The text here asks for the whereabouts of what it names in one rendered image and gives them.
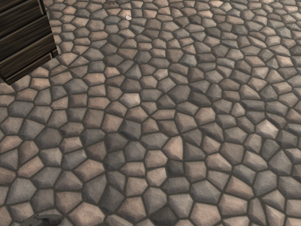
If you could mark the left robot hand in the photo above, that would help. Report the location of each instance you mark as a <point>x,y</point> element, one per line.
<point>42,220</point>

